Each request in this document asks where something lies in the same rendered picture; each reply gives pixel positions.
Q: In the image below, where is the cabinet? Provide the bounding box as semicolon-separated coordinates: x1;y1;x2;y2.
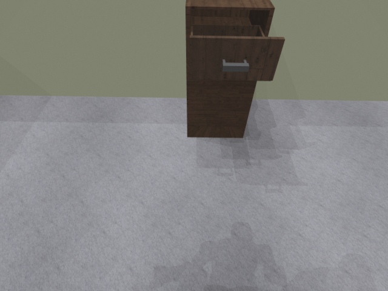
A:
186;0;275;138

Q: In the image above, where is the drawer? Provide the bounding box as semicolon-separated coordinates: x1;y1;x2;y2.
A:
190;24;285;81

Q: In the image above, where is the handle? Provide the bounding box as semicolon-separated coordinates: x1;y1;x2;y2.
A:
222;59;249;72

